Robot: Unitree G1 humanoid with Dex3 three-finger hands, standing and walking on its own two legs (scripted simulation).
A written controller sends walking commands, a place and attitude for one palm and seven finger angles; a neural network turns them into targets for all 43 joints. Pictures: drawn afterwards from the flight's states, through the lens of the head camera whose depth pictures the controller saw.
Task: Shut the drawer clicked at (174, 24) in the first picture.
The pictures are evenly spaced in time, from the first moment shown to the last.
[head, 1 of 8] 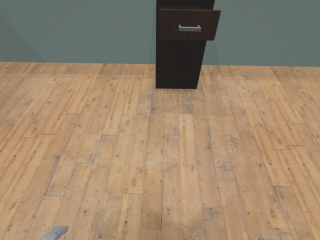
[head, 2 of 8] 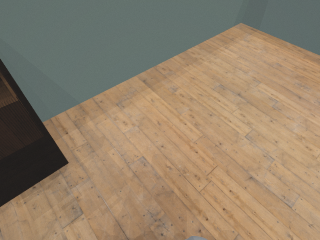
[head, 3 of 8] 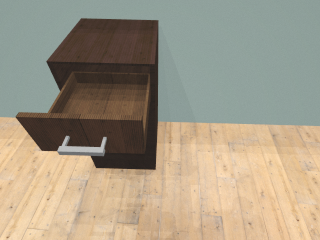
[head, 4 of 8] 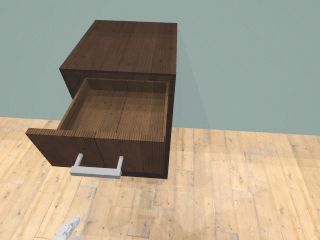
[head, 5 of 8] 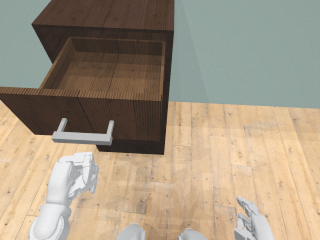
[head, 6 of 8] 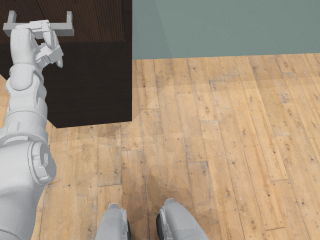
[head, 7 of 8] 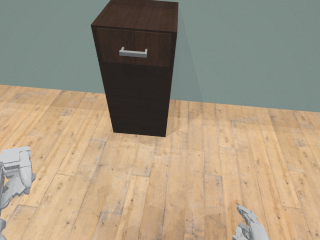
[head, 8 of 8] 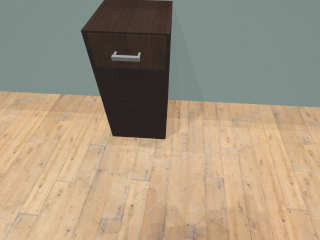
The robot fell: no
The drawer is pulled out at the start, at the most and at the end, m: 0.29 0.29 0.00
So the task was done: yes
